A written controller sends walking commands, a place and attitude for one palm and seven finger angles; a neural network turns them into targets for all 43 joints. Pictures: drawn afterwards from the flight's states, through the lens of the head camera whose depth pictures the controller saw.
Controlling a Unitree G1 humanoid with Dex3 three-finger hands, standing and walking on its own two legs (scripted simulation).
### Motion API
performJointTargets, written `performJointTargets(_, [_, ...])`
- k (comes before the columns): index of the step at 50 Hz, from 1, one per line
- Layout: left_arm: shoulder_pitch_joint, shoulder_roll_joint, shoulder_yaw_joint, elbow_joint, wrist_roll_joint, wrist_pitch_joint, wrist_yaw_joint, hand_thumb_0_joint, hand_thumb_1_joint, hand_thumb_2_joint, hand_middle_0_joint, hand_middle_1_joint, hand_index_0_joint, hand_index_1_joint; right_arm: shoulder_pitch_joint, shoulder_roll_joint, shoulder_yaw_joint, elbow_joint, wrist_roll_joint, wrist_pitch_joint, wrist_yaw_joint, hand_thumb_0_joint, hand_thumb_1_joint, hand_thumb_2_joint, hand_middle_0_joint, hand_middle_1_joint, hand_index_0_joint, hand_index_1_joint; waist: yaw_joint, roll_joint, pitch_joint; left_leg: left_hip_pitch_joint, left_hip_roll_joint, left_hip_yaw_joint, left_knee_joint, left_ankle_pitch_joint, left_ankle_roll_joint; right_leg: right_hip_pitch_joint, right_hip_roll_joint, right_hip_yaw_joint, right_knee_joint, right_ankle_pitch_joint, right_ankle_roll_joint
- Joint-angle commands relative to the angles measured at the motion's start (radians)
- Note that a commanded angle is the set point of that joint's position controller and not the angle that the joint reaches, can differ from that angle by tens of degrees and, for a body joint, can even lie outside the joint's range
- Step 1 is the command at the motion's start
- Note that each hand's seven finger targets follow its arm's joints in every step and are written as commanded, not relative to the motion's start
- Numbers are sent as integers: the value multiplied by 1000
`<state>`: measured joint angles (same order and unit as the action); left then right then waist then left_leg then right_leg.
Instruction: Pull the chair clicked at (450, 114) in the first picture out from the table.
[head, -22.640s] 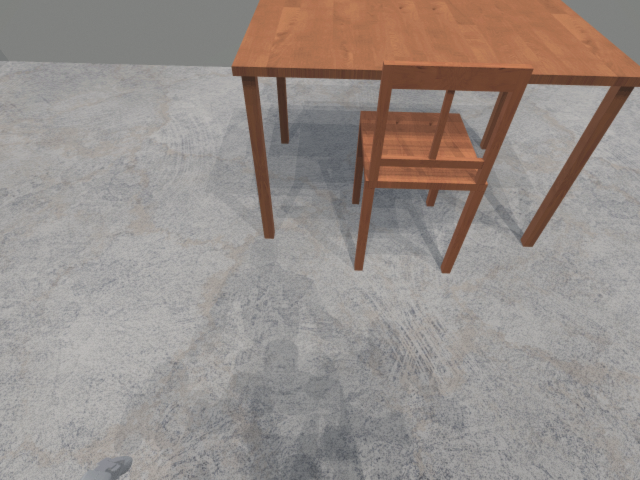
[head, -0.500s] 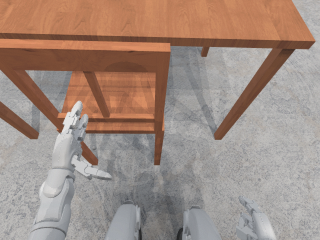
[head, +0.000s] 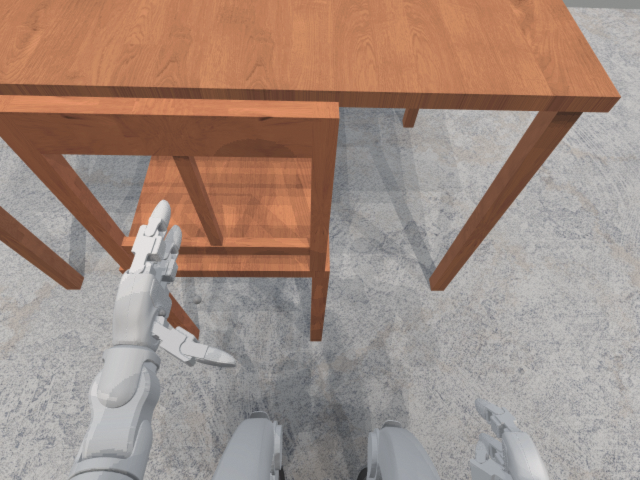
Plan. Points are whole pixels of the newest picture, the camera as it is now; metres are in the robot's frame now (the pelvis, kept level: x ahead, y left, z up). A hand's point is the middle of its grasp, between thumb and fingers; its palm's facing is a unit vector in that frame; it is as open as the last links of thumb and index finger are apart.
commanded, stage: aim the fingers beside a spindle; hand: left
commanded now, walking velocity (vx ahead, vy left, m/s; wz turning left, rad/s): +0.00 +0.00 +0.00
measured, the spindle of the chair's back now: (201, 203) +0.47 +0.19 +0.00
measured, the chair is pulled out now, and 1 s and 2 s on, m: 0.00 0.00 0.00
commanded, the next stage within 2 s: push the fingers through the gap in 0.26 s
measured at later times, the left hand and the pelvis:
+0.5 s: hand (197, 298) +0.33 +0.17 +0.01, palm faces +0.03 -1.00 -0.05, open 16.9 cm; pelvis +0.00 -0.01 -0.01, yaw +0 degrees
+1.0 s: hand (195, 254) +0.38 +0.18 +0.02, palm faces +0.06 -1.00 -0.04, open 16.9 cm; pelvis -0.01 +0.00 -0.01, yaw -1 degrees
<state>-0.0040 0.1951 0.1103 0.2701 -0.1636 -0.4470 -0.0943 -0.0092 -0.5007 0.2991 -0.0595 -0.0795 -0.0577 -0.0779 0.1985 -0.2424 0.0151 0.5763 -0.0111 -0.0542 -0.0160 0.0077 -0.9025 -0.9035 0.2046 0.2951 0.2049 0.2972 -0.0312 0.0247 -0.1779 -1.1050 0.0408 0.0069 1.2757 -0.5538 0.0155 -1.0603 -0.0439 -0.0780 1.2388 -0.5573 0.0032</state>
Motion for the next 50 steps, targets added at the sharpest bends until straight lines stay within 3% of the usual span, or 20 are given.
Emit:
performJointTargets(1, [-214,113,65,-78,-4,-36,-7,0,-500,300,-60,-80,-60,-80,-8,-150,-63,-120,7,-38,-8,0,-900,-900,200,300,200,300,-22,-10,-267,194,-35,-45,-153,190,-3,121,40,29,-152,173,-34])
performJointTargets(4, [-234,122,45,-205,-17,-45,-29,0,-500,300,-60,-80,-60,-80,-7,-148,-66,-144,7,-45,-10,0,-900,-900,200,300,200,300,3,82,-398,310,-30,-51,-161,283,-8,148,39,31,-140,231,-40])
performJointTargets(7, [-221,139,49,-308,-32,-56,-19,0,-500,300,-60,-80,-60,-80,-3,-140,-67,-151,6,-51,-12,0,-900,-900,200,300,200,300,8,75,-456,361,-28,-51,-161,366,-7,205,39,35,-145,305,-37])
performJointTargets(9, [-191,151,72,-287,-29,-50,-1,0,-500,300,-60,-80,-60,-80,1,-139,-65,-143,4,-50,-13,0,-900,-900,200,300,200,300,4,43,-438,334,-27,-52,-155,369,-5,210,41,34,-143,316,-32])
performJointTargets(12, [-179,116,62,-155,-17,-28,14,0,-500,300,-60,-80,-60,-80,-3,-139,-61,-124,7,-41,-10,0,-900,-900,200,300,200,300,-24,-36,-310,233,-30,-47,-155,260,-2,172,44,30,-159,245,-25])
performJointTargets(13, [-178,139,94,-101,-15,-20,17,0,-500,300,-60,-80,-60,-80,-1,-143,-60,-116,6,-38,-12,0,-900,-900,200,300,200,300,-23,-55,-278,190,-32,-44,-148,227,1,165,45,34,-163,218,-26])
performJointTargets(15, [-178,132,102,-31,-16,-9,4,0,-500,300,-60,-80,-60,-80,-7,-145,-59,-120,10,-31,-10,0,-900,-900,200,300,200,300,-21,-81,-245,137,-39,-31,-144,164,1,163,42,46,-176,165,-23])
performJointTargets(17, [-203,138,100,-45,-17,-14,-18,0,-500,300,-60,-80,-60,-80,-10,-146,-61,-129,12,-31,-11,0,-900,-900,200,300,200,300,-12,-49,-273,145,-39,-27,-144,178,1,181,39,52,-170,183,-29])
performJointTargets(20, [-275,178,111,-180,-33,-50,-43,0,-500,300,-60,-80,-60,-80,-5,-144,-64,-139,9,-39,-16,0,-900,-900,200,300,200,300,-2,30,-392,219,-37,-23,-134,264,3,224,37,67,-155,273,-32])
performJointTargets(22, [-287,185,112,-233,-42,-76,-45,0,-500,300,-60,-80,-60,-80,5,-139,-65,-130,5,-49,-19,0,-900,-900,200,300,200,300,-4,52,-432,268,-34,-27,-130,326,2,236,39,62,-147,325,-32])
performJointTargets(24, [-331,199,117,-222,-41,-89,-41,0,-500,300,-60,-80,-60,-80,9,-141,-62,-107,0,-54,-22,0,-900,-900,200,300,200,300,-22,47,-421,262,-31,-36,-115,336,2,211,42,60,-137,329,-30])
performJointTargets(28, [-383,197,135,-43,-36,-67,-47,0,-500,300,-60,-80,-60,-80,11,-152,-60,-71,5,-56,-29,0,-900,-900,200,300,200,300,-51,1,-308,161,-31,-34,-102,222,4,137,44,58,-149,219,-27])
performJointTargets(31, [-382,177,122,4,-38,-28,-66,0,-500,300,-60,-80,-60,-80,19,-159,-64,-81,9,-53,-26,0,-900,-900,200,300,200,300,-36,14,-354,187,-33,-30,-118,236,1,156,39,56,-150,236,-28])
performJointTargets(36, [-369,186,119,-121,-49,-8,-65,0,-500,300,-60,-80,-60,-80,38,-154,-72,-107,13,-44,-18,0,-900,-900,200,300,200,300,-6,65,-491,329,-25,-40,-146,401,-7,218,38,45,-141,366,-31])
performJointTargets(39, [-393,212,159,-54,-41,-16,-29,0,-500,300,-60,-80,-60,-80,46,-152,-67,-88,9,-35,-17,0,-900,-900,200,300,200,300,-27,-14,-407,260,-24,-42,-138,357,-3,198,44,43,-145,339,-24])
performJointTargets(43, [-507,236,192,49,-18,-53,3,0,-500,300,-60,-80,-60,-80,46,-151,-59,-66,4,-32,-19,0,-900,-900,200,300,200,300,-43,-27,-316,151,-31,-34,-126,234,-1,162,45,54,-150,236,-24])
performJointTargets(47, [-554,204,146,69,-7,-70,-23,0,-500,300,-60,-80,-60,-80,53,-154,-61,-70,0,-30,-13,0,-900,-900,200,300,200,300,-43,48,-382,226,-31,-30,-134,263,-4,146,45,54,-148,249,-30])
performJointTargets(49, [-554,219,151,64,-10,-67,-42,0,-500,300,-60,-80,-60,-80,64,-160,-64,-70,2,-28,-11,0,-900,-900,200,300,200,300,-35,73,-428,274,-26,-40,-140,307,-10,145,47,48,-141,270,-35])
performJointTargets(50, [-574,209,136,56,-15,-64,-50,0,-500,300,-60,-80,-60,-80,67,-162,-66,-67,1,-26,-12,0,-900,-900,200,300,200,300,-45,67,-448,292,-23,-44,-137,325,-9,145,47,46,-141,286,-33])
